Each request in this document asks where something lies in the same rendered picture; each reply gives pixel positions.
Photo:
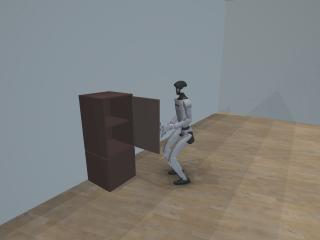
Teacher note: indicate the left robot hand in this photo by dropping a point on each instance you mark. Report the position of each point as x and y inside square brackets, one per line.
[165, 128]

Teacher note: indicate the humanoid robot head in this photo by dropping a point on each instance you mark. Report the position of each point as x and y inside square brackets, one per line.
[179, 85]

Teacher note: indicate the robot right forearm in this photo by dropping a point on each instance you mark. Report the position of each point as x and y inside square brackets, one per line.
[174, 120]

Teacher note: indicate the cupboard door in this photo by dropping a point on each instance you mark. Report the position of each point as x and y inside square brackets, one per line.
[146, 123]

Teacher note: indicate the robot left upper arm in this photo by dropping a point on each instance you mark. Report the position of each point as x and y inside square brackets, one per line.
[187, 106]

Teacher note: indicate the robot left forearm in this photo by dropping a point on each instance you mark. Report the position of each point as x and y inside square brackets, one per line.
[179, 124]

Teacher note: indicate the robot left thigh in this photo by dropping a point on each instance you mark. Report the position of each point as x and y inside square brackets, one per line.
[180, 145]

